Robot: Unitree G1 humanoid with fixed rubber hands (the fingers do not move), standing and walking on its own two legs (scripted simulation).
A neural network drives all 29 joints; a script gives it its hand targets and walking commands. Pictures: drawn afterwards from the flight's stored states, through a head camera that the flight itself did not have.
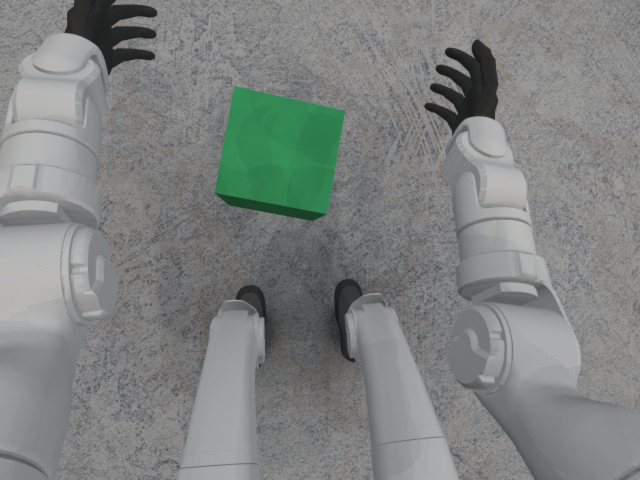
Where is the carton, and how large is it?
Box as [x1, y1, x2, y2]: [215, 86, 344, 220]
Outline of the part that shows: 234,86 215,187 215,193 228,204 311,220 325,214 327,211 344,111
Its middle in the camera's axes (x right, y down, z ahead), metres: -0.09 -0.16 +0.85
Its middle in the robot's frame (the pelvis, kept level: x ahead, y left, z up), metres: +0.51 +0.01 -0.53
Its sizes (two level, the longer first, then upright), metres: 0.210 0.200 0.250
